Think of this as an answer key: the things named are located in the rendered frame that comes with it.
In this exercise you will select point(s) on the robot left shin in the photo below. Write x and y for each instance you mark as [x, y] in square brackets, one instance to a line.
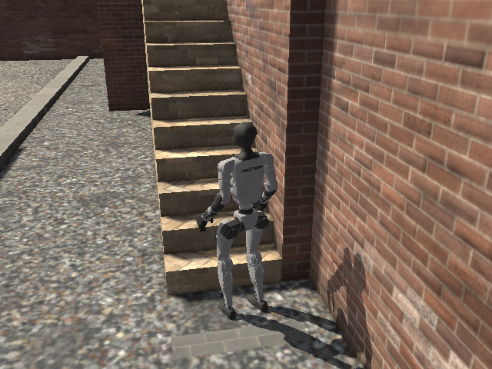
[226, 281]

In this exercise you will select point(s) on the robot left thigh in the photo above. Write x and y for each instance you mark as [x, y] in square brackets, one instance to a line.
[227, 231]

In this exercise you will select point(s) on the left robot forearm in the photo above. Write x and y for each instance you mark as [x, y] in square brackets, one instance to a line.
[213, 209]

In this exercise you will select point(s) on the right robot hand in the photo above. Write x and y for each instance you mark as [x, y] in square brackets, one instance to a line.
[262, 206]

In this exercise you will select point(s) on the left robot upper arm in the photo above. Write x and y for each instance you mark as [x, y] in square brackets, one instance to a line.
[225, 168]

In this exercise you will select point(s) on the right robot upper arm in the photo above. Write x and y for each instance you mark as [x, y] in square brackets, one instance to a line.
[269, 172]

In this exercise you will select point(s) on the left robot hand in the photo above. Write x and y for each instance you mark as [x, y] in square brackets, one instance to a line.
[201, 223]

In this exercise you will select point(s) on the right robot forearm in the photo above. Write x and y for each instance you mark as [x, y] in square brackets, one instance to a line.
[266, 195]

